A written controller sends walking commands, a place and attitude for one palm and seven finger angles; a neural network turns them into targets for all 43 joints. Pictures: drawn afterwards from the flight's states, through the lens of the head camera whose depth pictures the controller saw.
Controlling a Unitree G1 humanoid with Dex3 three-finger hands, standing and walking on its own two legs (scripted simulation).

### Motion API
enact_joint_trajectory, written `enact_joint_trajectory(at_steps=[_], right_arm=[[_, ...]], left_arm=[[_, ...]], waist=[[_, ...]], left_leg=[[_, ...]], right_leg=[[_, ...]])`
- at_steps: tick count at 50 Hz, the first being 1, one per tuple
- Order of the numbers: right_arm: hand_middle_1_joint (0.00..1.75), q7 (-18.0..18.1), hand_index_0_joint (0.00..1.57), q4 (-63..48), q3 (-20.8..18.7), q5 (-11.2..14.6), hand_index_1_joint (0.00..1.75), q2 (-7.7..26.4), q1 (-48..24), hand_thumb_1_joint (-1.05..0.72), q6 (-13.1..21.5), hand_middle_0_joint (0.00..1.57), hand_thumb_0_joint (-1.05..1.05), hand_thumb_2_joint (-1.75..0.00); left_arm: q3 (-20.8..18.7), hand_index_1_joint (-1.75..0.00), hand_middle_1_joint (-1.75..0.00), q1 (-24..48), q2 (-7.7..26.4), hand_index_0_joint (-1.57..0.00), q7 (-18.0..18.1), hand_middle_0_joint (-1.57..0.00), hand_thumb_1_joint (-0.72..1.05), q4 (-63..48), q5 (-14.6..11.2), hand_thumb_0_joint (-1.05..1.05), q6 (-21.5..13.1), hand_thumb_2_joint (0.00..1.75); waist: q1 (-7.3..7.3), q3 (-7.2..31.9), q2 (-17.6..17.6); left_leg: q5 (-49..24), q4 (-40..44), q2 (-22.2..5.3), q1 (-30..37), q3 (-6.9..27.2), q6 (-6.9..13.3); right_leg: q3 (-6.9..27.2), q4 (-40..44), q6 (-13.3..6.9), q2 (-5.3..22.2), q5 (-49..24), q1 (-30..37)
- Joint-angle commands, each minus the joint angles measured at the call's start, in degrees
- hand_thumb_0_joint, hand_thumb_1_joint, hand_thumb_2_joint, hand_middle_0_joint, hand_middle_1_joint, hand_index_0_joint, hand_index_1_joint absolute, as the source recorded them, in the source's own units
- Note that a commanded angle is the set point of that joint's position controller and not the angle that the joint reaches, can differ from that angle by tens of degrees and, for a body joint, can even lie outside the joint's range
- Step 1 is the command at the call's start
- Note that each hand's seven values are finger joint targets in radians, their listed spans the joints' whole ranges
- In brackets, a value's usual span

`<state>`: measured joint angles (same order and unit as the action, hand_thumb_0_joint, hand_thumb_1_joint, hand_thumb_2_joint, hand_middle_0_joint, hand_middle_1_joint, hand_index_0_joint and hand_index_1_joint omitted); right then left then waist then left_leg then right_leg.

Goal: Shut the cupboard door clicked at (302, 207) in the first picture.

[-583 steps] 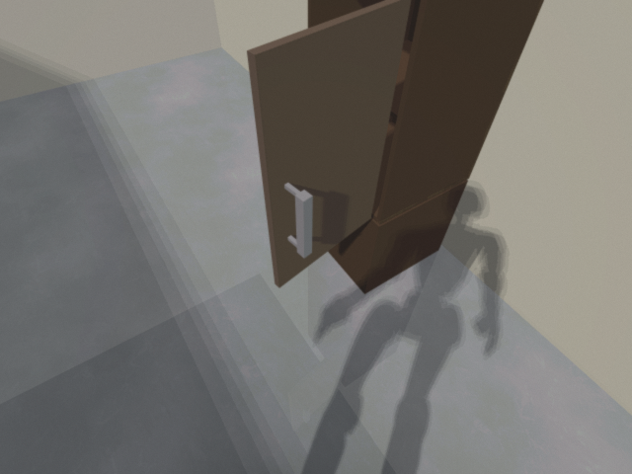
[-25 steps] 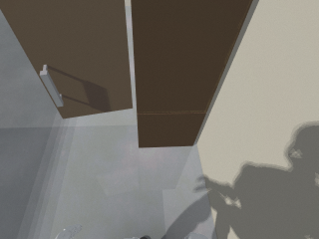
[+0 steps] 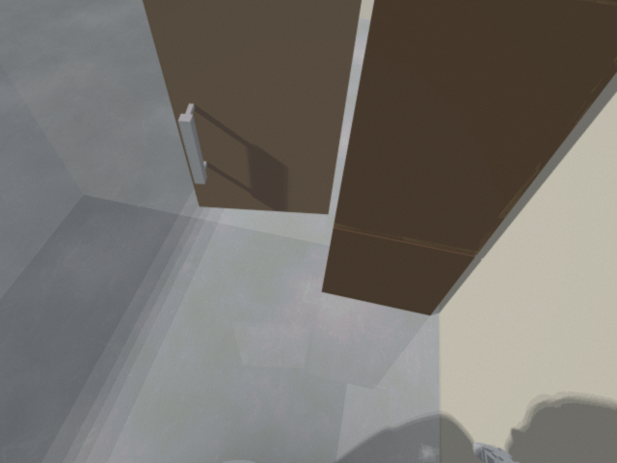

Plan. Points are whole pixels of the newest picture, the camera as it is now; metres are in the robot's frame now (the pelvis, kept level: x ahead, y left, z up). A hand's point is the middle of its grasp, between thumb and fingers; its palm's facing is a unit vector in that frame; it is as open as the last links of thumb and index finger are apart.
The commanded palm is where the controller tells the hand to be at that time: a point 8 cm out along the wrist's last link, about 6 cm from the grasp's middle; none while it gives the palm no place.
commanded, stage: take the last steps up to it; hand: left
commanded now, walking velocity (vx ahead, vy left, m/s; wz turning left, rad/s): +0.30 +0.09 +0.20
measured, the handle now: (195, 145) +0.72 +0.30 -0.09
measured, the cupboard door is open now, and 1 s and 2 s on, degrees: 100 100 100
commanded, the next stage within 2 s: come to a stop and stand still in 0.74 s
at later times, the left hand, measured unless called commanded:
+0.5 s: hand out of the picture +0.10 +0.18 -0.15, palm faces +0.13 -0.97 -0.20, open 7.4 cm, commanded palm none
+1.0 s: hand (160, 362) +0.27 +0.26 -0.16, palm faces +0.10 -0.98 -0.19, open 7.4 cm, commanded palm none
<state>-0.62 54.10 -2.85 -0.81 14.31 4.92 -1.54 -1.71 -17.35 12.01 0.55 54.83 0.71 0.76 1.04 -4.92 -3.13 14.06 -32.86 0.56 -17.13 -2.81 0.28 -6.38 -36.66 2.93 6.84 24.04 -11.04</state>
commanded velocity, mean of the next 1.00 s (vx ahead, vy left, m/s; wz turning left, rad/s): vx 0.15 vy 0.02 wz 0.04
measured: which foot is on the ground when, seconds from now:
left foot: down 0.00-0.36, up 0.38-0.72, down 0.74-1.00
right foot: down 0.00-0.00, up 0.02-0.34, down 0.36-0.74, up 0.76-1.00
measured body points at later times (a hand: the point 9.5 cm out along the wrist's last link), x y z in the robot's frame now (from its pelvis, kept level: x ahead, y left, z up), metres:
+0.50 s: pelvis +0.09 -0.01 +0.02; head +0.10 -0.02 +0.47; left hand +0.10 +0.23 -0.13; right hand +0.11 -0.26 -0.14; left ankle +0.06 +0.11 -0.66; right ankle +0.07 -0.12 -0.72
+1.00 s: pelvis +0.23 +0.07 +0.01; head +0.26 +0.08 +0.46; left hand +0.26 +0.31 -0.15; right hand +0.31 -0.15 -0.14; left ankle +0.25 +0.16 -0.73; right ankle +0.26 -0.04 -0.70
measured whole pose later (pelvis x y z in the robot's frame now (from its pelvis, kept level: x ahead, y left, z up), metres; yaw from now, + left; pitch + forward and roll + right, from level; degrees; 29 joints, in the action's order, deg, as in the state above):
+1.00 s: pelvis +0.23 +0.07 +0.01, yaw +3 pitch +0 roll +1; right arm 2.1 59.0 -0.7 -1.4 9.1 10.6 2.4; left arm -2.2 -11.8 10.4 0.9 58.7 0.8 0.1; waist 0.5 -4.2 -2.1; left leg 12.3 -26.8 0.3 -14.3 -9.3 3.6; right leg -4.3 -43.5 0.8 4.1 19.8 -22.3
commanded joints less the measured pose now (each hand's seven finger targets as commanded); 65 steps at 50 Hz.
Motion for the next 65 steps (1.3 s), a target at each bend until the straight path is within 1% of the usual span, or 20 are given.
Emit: enact_joint_trajectory(at_steps=[1,4,12,16,18,19,22,25,31,34,35,36,37,38,41,45,52,57,61,65], right_arm=[[0.30,1.3,0.20,-1.0,-2.3,-0.9,0.30,13.3,11.3,-0.90,0.8,0.20,0.00,-0.90],[0.30,2.1,0.20,-2.2,-1.0,-1.0,0.30,8.9,6.6,-0.90,1.9,0.20,0.00,-0.90],[0.30,1.7,0.20,-0.4,-1.0,-0.8,0.30,7.2,9.8,-0.90,3.3,0.20,0.00,-0.90],[0.30,1.3,0.20,0.3,-1.0,-0.2,0.30,5.3,8.1,-0.90,2.9,0.20,0.00,-0.90],[0.30,0.4,0.20,-2.3,0.0,0.2,0.30,0.5,7.0,-0.90,3.1,0.20,0.00,-0.90],[0.30,0.0,0.20,-3.3,-0.8,-0.6,0.30,4.2,3.4,-0.90,2.9,0.20,0.00,-0.90],[0.30,-0.8,0.20,-0.4,-1.6,-0.8,0.30,2.7,5.7,-0.90,2.2,0.20,0.00,-0.90],[0.30,-1.4,0.20,0.9,-0.8,-0.6,0.30,-0.2,7.1,-0.90,2.3,0.20,0.00,-0.90],[0.30,-1.6,0.20,0.2,0.0,-0.1,0.30,-2.3,3.9,-0.90,3.7,0.20,0.00,-0.90],[0.30,-0.9,0.20,2.4,-0.2,-0.4,0.30,-1.1,10.0,-0.90,4.5,0.20,0.00,-0.90],[0.30,-0.3,0.20,4.3,-0.7,-0.6,0.30,1.3,15.6,-0.90,4.9,0.20,0.00,-0.90],[0.30,0.6,0.20,5.6,-1.9,-1.2,0.30,6.7,22.4,-0.90,5.3,0.20,0.00,-0.90],[0.30,1.5,0.20,6.3,-2.6,-1.0,0.30,10.1,27.2,-0.90,4.8,0.20,0.00,-0.90],[0.30,2.0,0.20,6.0,-2.2,-0.9,0.30,9.9,25.8,-0.90,4.2,0.20,0.00,-0.90],[0.30,2.3,0.20,3.7,-0.2,-0.7,0.30,3.1,15.0,-0.90,4.9,0.20,0.00,-0.90],[0.30,3.2,0.20,3.2,0.9,-0.9,0.30,0.9,10.6,-0.90,5.2,0.20,0.00,-0.90],[0.30,3.5,0.20,3.2,-0.5,-0.1,0.30,3.9,7.3,-0.90,2.0,0.20,0.00,-0.90],[0.30,2.9,0.20,3.6,-1.1,0.3,0.30,0.5,12.1,-0.90,0.3,0.20,0.00,-0.90],[0.30,2.7,0.20,2.4,-0.8,0.7,0.30,-0.7,9.8,-0.90,-0.7,0.20,0.00,-0.90],[0.30,2.7,0.20,3.6,-0.3,0.8,0.30,-1.5,11.8,-0.90,-0.4,0.20,0.00,-0.90]], left_arm=[[-1.7,-0.30,-0.30,4.2,6.4,-0.20,0.7,-0.20,0.90,-6.6,0.1,0.00,-0.2,0.90],[-2.1,-0.30,-0.30,5.8,6.4,-0.20,-0.8,-0.20,0.90,-4.2,0.9,0.00,-0.1,0.90],[-1.2,-0.30,-0.30,6.8,4.0,-0.20,-1.9,-0.20,0.90,-4.2,0.9,0.00,-1.6,0.90],[-2.1,-0.30,-0.30,-2.2,5.3,-0.20,-1.7,-0.20,0.90,-0.7,1.0,0.00,-2.2,0.90],[-4.0,-0.30,-0.30,-10.4,13.6,-0.20,-0.7,-0.20,0.90,1.1,1.3,0.00,-3.1,0.90],[-3.9,-0.30,-0.30,-10.6,13.3,-0.20,-0.2,-0.20,0.90,0.6,0.7,0.00,-3.1,0.90],[-2.6,-0.30,-0.30,-2.5,7.3,-0.20,0.1,-0.20,0.90,-0.2,0.5,0.00,-4.0,0.90],[-2.1,-0.30,-0.30,-3.3,5.3,-0.20,-0.2,-0.20,0.90,1.0,0.3,0.00,-5.5,0.90],[-2.4,-0.30,-0.30,-7.7,7.1,-0.20,-0.1,-0.20,0.90,5.8,0.6,0.00,-5.4,0.90],[-2.5,-0.30,-0.30,-5.1,6.8,-0.20,0.0,-0.20,0.90,6.4,0.4,0.00,-4.7,0.90],[-2.1,-0.30,-0.30,-5.5,5.5,-0.20,-0.2,-0.20,0.90,6.4,0.2,0.00,-4.5,0.90],[-1.6,-0.30,-0.30,-7.4,2.8,-0.20,-0.2,-0.20,0.90,5.7,-0.1,0.00,-4.2,0.90],[-0.8,-0.30,-0.30,-5.3,0.7,-0.20,-0.1,-0.20,0.90,3.8,-0.3,0.00,-4.0,0.90],[-0.9,-0.30,-0.30,-2.8,0.9,-0.20,0.1,-0.20,0.90,2.5,-0.1,0.00,-3.7,0.90],[-1.2,-0.30,-0.30,-0.6,0.3,-0.20,-0.4,-0.20,0.90,3.7,0.6,0.00,-2.8,0.90],[-0.2,-0.30,-0.30,-3.5,-2.3,-0.20,0.2,-0.20,0.90,5.0,0.1,0.00,-1.0,0.90],[-1.7,-0.30,-0.30,-2.6,3.7,-0.20,0.7,-0.20,0.90,2.2,0.8,0.00,0.8,0.90],[-2.0,-0.30,-0.30,2.4,7.5,-0.20,1.0,-0.20,0.90,-1.0,1.0,0.00,0.3,0.90],[-2.5,-0.30,-0.30,3.3,8.1,-0.20,2.0,-0.20,0.90,-1.2,0.8,0.00,-0.3,0.90],[-2.9,-0.30,-0.30,5.4,8.5,-0.20,2.0,-0.20,0.90,-0.9,0.5,0.00,-0.3,0.90]], waist=[[-5.10,10.2,13.0],[-2.63,2.6,15.4],[-2.22,3.5,10.2],[2.49,2.6,3.5],[6.14,1.4,-17.0],[6.24,-2.1,-9.2],[0.76,-4.5,-7.7],[-0.27,-1.0,-4.6],[1.98,2.9,-5.7],[-1.81,2.7,-4.9],[-4.01,5.3,-0.1],[-6.17,10.9,10.6],[-7.31,13.4,19.8],[-6.91,11.2,16.1],[-2.46,2.3,11.3],[0.45,5.1,5.5],[1.08,3.4,6.0],[-1.89,8.6,-6.0],[-0.13,10.3,-7.3],[-1.31,10.2,-4.9]], left_leg=[[-16.9,12.4,-23.1,13.8,22.2,14.3],[1.3,17.3,-15.8,6.3,19.9,10.7],[5.3,18.8,-12.2,7.3,15.6,10.5],[16.3,10.4,-6.9,-5.7,11.1,6.4],[20.3,-14.7,3.0,-22.8,-0.2,0.9],[18.5,-24.6,-0.7,-23.5,3.7,0.9],[5.5,-29.0,-5.0,-20.9,5.1,0.0],[-0.2,-21.3,-5.2,-16.5,1.6,-1.9],[-0.1,-4.1,-2.6,-11.8,-3.3,-2.0],[-5.3,5.2,-0.1,2.5,-5.6,-0.7],[-6.3,7.2,-1.3,12.4,-3.7,0.3],[-10.5,6.9,-13.0,23.9,10.2,4.8],[-13.5,13.4,-22.7,26.2,22.4,10.4],[-11.1,15.8,-25.0,22.4,23.4,12.8],[-4.6,19.6,-19.8,4.8,13.7,10.0],[-27.5,16.9,-17.2,1.3,4.3,8.6],[-21.6,9.5,-15.8,-0.4,4.7,5.8],[-4.8,-2.6,-4.2,3.3,-2.7,-0.2],[18.2,-16.3,-0.8,-3.9,0.8,-1.6],[9.0,-0.5,-1.5,-0.4,0.7,-2.5]], right_leg=[[4.7,-26.3,-0.8,-2.0,14.5,-16.9],[6.2,-27.4,-1.6,-1.2,4.2,-20.5],[1.9,-6.2,-2.2,-3.4,-0.1,-12.6],[2.1,9.1,-2.5,-4.6,-5.5,7.7],[33.6,27.9,-11.0,16.9,15.5,16.8],[37.9,32.6,-14.8,20.2,21.5,9.9],[23.9,31.2,-11.9,14.0,11.2,1.6],[11.1,29.2,-10.1,9.8,-11.2,3.9],[5.8,22.1,-10.1,9.6,-30.9,11.5],[2.9,14.7,-7.6,7.0,-30.0,4.1],[1.4,5.2,-6.3,4.8,-29.6,-0.5],[-2.3,-7.8,-3.8,-0.8,-13.2,-11.5],[-1.9,-23.4,-2.9,-5.6,10.7,-18.2],[3.2,-31.4,-4.1,-3.7,11.3,-20.8],[5.6,-32.1,-3.7,0.5,1.2,-19.7],[4.9,-13.9,-2.2,-0.5,-2.4,-8.2],[4.6,4.1,-3.7,-3.1,-16.4,-0.8],[14.3,10.1,-10.6,6.9,-41.1,-2.0],[16.8,12.8,-16.7,12.0,-56.1,5.5],[14.3,8.5,-14.0,9.5,-54.5,7.6]])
